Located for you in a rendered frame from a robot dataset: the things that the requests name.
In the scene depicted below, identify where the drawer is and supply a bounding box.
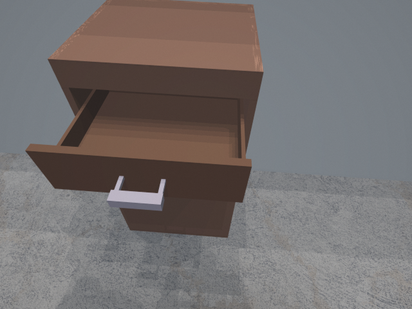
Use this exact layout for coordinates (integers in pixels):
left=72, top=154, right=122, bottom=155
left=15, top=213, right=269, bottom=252
left=25, top=89, right=252, bottom=203

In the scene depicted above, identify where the handle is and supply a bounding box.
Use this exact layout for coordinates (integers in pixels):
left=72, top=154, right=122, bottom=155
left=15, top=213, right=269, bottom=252
left=107, top=176, right=166, bottom=211

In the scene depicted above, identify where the cabinet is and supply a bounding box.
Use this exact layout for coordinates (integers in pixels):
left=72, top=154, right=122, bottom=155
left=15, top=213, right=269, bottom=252
left=48, top=0, right=264, bottom=238

